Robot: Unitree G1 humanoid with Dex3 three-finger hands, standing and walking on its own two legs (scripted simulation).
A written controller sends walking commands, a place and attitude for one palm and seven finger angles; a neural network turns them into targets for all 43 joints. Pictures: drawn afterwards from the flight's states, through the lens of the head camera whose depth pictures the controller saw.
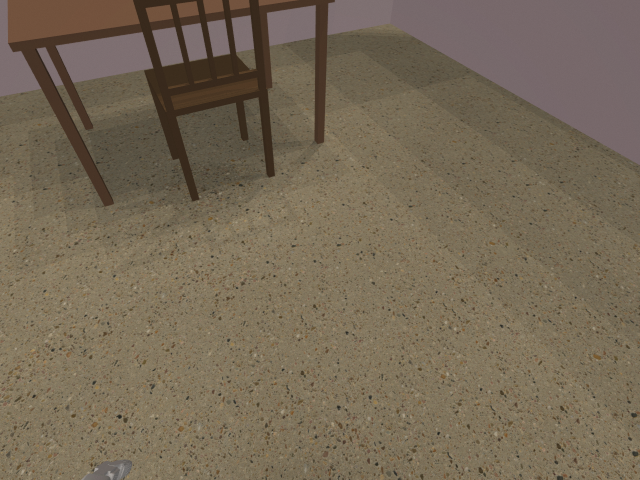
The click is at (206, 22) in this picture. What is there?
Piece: chair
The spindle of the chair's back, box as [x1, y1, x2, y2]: [197, 0, 216, 79]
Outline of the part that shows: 201,0 197,1 197,6 211,77 214,79 216,78 203,3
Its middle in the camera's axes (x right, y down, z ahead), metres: -0.41 -0.71 +1.39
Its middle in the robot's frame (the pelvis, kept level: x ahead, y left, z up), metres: +1.50 +0.48 -0.09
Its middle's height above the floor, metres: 0.68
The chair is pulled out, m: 0.00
